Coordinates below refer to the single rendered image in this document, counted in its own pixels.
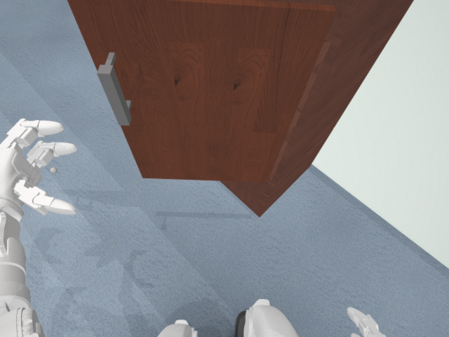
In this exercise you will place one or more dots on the right robot shin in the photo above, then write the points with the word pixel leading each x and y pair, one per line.
pixel 259 302

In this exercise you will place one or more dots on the right robot thigh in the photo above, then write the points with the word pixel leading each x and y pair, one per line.
pixel 268 321

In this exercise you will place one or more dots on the left robot forearm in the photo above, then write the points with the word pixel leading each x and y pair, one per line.
pixel 13 292

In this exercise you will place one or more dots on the left robot hand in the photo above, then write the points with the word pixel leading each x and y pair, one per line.
pixel 14 167

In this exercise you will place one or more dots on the left robot upper arm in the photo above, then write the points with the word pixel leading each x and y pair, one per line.
pixel 20 322

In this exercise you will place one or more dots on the right robot hand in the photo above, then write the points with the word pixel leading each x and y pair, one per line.
pixel 366 324

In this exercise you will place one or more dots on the handle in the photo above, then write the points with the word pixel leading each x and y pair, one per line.
pixel 112 88

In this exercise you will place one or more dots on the cupboard door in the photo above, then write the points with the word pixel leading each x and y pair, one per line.
pixel 214 84

